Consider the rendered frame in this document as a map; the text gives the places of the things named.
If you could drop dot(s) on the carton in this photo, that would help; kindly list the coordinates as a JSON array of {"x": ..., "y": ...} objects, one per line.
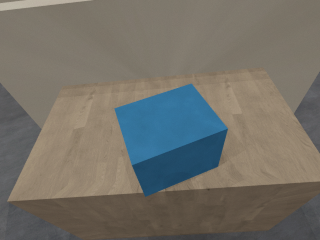
[{"x": 171, "y": 137}]

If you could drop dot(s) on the pedestal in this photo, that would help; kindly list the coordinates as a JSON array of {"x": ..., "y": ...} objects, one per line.
[{"x": 79, "y": 176}]

